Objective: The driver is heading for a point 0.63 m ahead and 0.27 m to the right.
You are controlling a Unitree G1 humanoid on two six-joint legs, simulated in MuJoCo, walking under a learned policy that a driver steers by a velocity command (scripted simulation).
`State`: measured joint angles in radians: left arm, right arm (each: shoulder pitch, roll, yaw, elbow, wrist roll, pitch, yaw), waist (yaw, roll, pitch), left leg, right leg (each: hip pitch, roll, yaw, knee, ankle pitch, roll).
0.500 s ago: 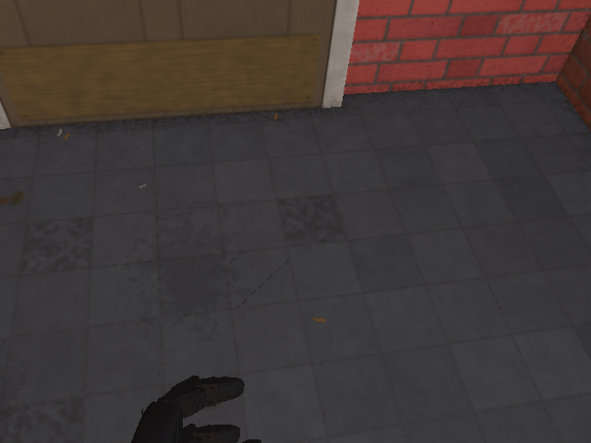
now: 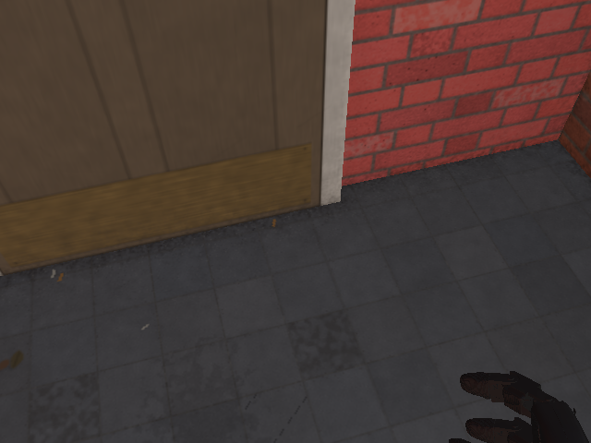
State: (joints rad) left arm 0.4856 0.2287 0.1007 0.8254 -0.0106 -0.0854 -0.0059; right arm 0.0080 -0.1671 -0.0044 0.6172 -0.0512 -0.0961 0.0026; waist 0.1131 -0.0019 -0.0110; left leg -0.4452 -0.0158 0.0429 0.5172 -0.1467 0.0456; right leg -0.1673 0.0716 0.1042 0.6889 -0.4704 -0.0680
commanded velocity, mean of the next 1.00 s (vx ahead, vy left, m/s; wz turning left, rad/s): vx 0.40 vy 0.00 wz -0.56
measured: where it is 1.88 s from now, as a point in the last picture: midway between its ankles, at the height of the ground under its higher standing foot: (416, 405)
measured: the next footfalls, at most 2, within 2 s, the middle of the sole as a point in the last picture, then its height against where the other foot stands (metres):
right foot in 0.46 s outside the picture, level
left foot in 1.00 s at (395, 354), level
